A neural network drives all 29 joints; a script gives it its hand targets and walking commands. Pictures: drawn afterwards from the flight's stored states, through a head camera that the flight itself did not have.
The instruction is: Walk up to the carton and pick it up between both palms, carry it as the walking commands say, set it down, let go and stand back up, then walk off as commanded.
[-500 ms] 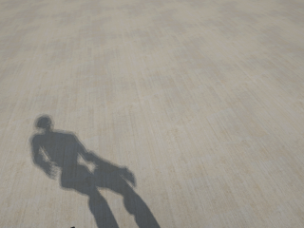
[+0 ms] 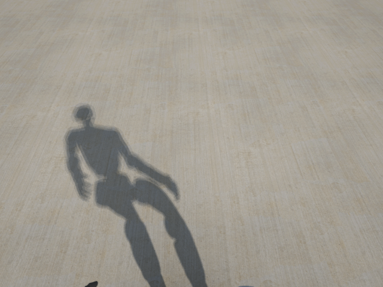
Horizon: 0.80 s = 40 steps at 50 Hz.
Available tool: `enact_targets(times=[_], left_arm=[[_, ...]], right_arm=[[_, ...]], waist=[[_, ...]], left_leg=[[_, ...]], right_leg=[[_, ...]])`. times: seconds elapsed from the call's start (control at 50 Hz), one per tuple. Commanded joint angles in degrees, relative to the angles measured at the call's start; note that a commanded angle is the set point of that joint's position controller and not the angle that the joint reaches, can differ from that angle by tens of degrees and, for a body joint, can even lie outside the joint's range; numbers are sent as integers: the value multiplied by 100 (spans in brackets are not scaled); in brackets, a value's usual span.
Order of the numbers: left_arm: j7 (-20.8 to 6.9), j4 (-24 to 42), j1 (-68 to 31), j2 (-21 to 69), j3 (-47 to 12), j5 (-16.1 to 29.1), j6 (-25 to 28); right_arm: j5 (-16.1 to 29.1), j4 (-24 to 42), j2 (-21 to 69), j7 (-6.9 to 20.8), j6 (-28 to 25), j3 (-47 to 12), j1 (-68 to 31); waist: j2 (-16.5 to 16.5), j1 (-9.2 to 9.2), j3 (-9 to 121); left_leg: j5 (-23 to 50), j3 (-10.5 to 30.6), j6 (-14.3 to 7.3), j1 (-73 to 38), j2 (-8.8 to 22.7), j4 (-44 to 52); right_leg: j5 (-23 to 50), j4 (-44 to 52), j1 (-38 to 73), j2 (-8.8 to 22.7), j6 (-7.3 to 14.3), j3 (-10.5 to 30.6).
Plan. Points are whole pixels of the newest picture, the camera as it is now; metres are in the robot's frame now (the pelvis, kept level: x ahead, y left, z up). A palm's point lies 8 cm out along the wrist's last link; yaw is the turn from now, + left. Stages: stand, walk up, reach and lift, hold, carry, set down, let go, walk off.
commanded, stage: walk up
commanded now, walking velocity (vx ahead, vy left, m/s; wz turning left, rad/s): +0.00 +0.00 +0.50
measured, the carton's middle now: out of the picture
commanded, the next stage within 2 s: none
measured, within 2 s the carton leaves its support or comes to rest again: neither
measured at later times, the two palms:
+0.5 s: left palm out of the picture -0.06 +0.24 -0.14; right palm out of the picture +0.13 -0.24 -0.14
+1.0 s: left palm out of the picture -0.04 +0.25 -0.13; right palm out of the picture +0.15 -0.22 -0.16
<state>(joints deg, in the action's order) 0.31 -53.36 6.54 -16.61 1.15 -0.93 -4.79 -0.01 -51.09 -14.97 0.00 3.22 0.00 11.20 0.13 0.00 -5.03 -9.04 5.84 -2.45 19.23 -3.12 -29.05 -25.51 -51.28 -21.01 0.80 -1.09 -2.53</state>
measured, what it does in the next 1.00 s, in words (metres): steps on the spot, turning left: right foot, then left foot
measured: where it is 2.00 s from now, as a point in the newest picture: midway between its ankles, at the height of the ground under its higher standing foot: outside the picture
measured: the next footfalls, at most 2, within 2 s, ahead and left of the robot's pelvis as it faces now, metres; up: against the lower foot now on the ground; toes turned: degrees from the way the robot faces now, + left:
right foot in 0.14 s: -0.01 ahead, -0.13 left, +0.00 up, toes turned +2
left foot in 0.54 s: +0.02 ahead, +0.13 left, +0.00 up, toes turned +24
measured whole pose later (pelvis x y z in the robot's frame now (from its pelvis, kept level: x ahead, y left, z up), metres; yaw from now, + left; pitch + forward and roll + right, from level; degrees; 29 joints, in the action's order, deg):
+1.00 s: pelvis -0.03 -0.03 -0.01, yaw +28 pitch +1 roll +1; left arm 0.5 -53.4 0.7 -13.9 1.6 -0.5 -2.2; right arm 0.0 -55.2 -14.4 -0.7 2.1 0.0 7.0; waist -0.5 0.1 -8.6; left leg -10.0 3.3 0.0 24.6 -3.3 -32.5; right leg -24.0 -35.2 -13.9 1.8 -0.8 -3.3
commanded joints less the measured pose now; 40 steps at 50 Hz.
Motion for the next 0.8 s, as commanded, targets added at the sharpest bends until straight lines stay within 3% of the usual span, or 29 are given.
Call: enact_targets(times=[0.0,0.02,0.04,0.06,0.08,0.1,0.12,0.14,0.16,0.18,0.2,0.22,0.26,0.28,0.3,0.32,0.4,0.44,0.46,0.48,0.5,0.52,0.54,0.58,0.6,0.64,0.68,0.7,0.78], left_arm=[[134,415,141,-468,162,89,193],[146,335,417,-449,152,101,193],[181,184,728,-439,153,78,200],[210,142,1048,-728,223,48,192],[233,33,1241,-1046,328,29,198],[220,197,856,-1356,386,-77,183],[190,380,236,-1260,336,-76,146],[177,510,-2,-1065,286,-63,144],[169,526,-239,-901,238,-54,174],[179,560,-282,-722,200,-76,219],[202,554,-406,-642,196,-90,235],[202,574,-204,-554,206,-61,231],[201,511,197,-640,278,-83,257],[200,469,377,-666,239,-41,281],[182,435,527,-724,204,-42,301],[189,347,708,-787,238,-67,312],[153,154,1133,-869,296,-61,319],[139,184,1158,-879,359,6,278],[133,149,1007,-1003,398,95,287],[92,408,905,-766,330,82,310],[19,684,493,-447,225,63,319],[5,714,183,-378,262,33,261],[-14,735,-42,-274,251,13,266],[7,658,101,-292,196,6,244],[-18,565,117,-304,175,7,222],[-33,524,104,-249,163,-23,218],[-20,433,202,-237,205,-17,220],[-14,371,38,-309,206,1,215],[28,474,-267,-290,158,43,172]], right_arm=[[-186,189,-1287,-106,-2,621,3],[-190,217,-1314,-99,22,634,-94],[-156,305,-1189,-80,7,610,-356],[-169,380,-986,-82,21,500,-457],[-134,350,-583,-75,-26,447,-192],[-183,369,-496,-83,-38,468,-245],[-242,291,-568,-63,-21,573,-149],[-259,181,-511,-45,-10,636,27],[-231,152,-650,27,50,581,-155],[-188,197,-716,72,104,637,-194],[-168,134,-649,98,120,584,-97],[-139,37,-654,106,125,558,-60],[-137,114,-605,132,171,507,-324],[-140,145,-546,141,154,477,-439],[-116,200,-549,168,137,419,-667],[-110,251,-535,182,120,373,-789],[-30,195,-442,219,7,249,-896],[13,125,-442,195,-86,231,-586],[7,-27,-570,163,-178,304,-156],[-26,-55,-994,103,-219,461,182],[-94,-191,-1570,26,-245,639,553],[-49,-298,-1536,-29,-239,713,824],[-68,-368,-1410,-90,-251,748,951],[-104,-55,-1100,-133,-182,667,202],[-124,48,-1023,-144,-171,655,-161],[-80,54,-987,-159,-191,624,-64],[-86,-65,-1036,-137,-249,661,381],[-81,-166,-1143,-161,-247,694,398],[-157,-147,-1088,-164,-209,699,343]], waist=[[-1067,-157,661],[-1022,-1,545],[-1015,224,491],[-669,422,377],[907,510,376],[1603,406,111],[1067,151,-178],[511,-121,-664],[860,-96,-439],[761,-77,-528],[745,-107,-629],[612,-73,-608],[967,56,-340],[972,114,-296],[1081,219,-423],[1015,278,-355],[1079,336,341],[1278,233,754],[819,-69,1027],[-81,-290,1452],[-1847,-394,1379],[-1515,-394,1382],[-1282,-386,1414],[-1021,-244,1044],[-949,-99,899],[-926,-99,1091],[-1167,-222,1541],[-1161,-245,1519],[-1143,-339,1238]], left_leg=[[481,2479,-496,-256,1199,1398],[127,2345,-337,184,1037,1354],[-299,1918,-132,740,736,1396],[-1048,1573,215,1431,363,1238],[-2179,931,249,1919,-131,-108],[-2132,57,406,2133,-212,-1849],[-2159,5,464,2107,55,-2745],[-1898,-95,541,1979,101,-3061],[-1409,-242,577,1568,154,-3585],[-1081,-311,588,1563,322,-3852],[-991,-427,647,1535,301,-3841],[-932,-541,714,1619,309,-3727],[-1060,-654,746,1674,391,-3620],[-1024,-811,736,1699,527,-3621],[-1302,-853,776,1745,643,-3186],[-1501,-891,785,1633,690,-2634],[-1696,-1256,601,838,464,-1279],[-1335,-1444,442,309,228,-339],[-367,-1339,275,-475,273,533],[1492,-258,-33,-1485,835,464],[3846,1685,-580,-2157,2152,394],[4510,2219,-822,-2215,2515,487],[3796,1995,-872,-2112,2441,517],[756,1692,-730,-1040,2126,1073],[345,1454,-586,-634,1881,1223],[1481,1321,-549,-1215,1738,999],[1919,1601,-529,-1531,1717,907],[1650,1729,-520,-1505,1766,914],[1765,1790,-664,-1182,1605,990]], right_leg=[[-16,1459,582,-203,-324,214],[300,2053,1126,-218,-258,140],[787,2642,1919,-216,-228,-159],[778,3464,2655,231,-54,156],[353,3907,2902,1403,92,1371],[494,4036,2196,2660,466,2015],[878,3847,1462,2736,723,1776],[1516,3734,1088,2449,525,1352],[1437,3955,759,2233,653,858],[1552,3832,766,1952,670,520],[2063,3690,761,1786,730,200],[2816,3506,978,1582,628,-112],[2744,3464,1363,1775,675,-93],[2748,3515,1501,1943,704,-3],[2957,3392,1766,1889,601,-46],[3086,3291,1966,2024,665,-70],[4703,2529,2310,1950,572,-514],[5311,1756,2528,1884,473,-702],[5071,864,2172,1694,318,-868],[3639,138,1096,1207,40,-879],[184,-913,-652,309,-223,-874],[-1219,-1359,-1082,137,-261,-71],[-1005,-1478,-1158,368,-242,260],[-379,-1152,-877,513,-125,311],[-57,-1016,-634,474,-72,191],[144,-782,-861,359,-110,115],[145,-797,-844,169,-172,130],[94,-702,-806,248,-123,300],[-171,23,-526,59,-194,122]])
